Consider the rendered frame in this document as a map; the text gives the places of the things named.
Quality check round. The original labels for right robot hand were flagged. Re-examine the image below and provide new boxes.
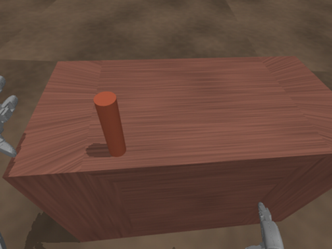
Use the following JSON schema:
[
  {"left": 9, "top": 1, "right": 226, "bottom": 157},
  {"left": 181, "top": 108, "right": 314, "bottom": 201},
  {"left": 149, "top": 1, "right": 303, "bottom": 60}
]
[{"left": 245, "top": 202, "right": 284, "bottom": 249}]

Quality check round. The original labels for can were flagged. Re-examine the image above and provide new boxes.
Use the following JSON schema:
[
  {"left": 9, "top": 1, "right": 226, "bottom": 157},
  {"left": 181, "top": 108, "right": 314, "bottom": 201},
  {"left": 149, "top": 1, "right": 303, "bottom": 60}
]
[{"left": 93, "top": 91, "right": 126, "bottom": 157}]

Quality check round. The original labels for left robot hand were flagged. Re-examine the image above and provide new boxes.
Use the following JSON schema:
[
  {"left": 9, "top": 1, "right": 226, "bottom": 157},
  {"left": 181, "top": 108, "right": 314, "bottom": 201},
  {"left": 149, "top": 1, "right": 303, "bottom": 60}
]
[{"left": 0, "top": 76, "right": 18, "bottom": 157}]

